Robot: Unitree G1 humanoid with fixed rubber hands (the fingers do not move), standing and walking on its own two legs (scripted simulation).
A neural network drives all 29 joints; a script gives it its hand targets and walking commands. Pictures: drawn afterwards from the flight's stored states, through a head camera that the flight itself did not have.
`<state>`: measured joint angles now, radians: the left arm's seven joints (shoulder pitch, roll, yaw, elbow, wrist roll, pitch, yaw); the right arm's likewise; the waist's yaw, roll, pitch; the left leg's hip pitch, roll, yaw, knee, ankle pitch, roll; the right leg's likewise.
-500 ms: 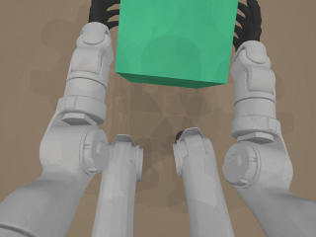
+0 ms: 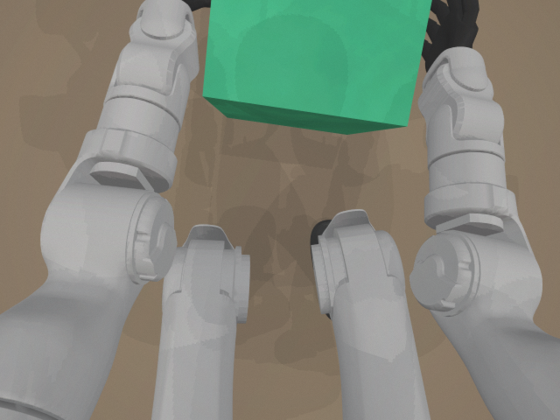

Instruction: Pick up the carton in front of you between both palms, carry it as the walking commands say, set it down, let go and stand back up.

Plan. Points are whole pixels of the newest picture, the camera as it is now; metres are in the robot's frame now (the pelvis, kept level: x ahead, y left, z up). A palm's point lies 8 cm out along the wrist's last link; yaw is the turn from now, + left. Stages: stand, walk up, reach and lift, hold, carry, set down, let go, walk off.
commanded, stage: set down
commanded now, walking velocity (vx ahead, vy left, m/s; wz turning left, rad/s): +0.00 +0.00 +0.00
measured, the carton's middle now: (305, 43) +0.53 -0.07 -0.24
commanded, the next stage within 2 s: none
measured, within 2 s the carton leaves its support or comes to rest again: rests again in 0.28 s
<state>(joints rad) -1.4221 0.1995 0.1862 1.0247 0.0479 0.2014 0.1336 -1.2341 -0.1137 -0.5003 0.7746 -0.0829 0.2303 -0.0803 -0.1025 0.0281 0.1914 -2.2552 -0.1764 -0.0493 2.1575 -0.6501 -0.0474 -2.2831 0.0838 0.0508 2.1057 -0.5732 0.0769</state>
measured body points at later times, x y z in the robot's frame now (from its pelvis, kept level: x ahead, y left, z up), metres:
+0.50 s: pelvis -0.01 +0.00 -0.01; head +0.35 -0.01 +0.25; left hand +0.56 +0.09 -0.19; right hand +0.50 -0.22 -0.19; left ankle +0.08 +0.11 -0.35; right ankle +0.11 -0.13 -0.35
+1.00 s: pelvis -0.01 +0.01 -0.02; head +0.36 +0.00 +0.23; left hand +0.56 +0.11 -0.21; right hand +0.49 -0.23 -0.21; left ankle +0.08 +0.11 -0.35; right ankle +0.11 -0.13 -0.35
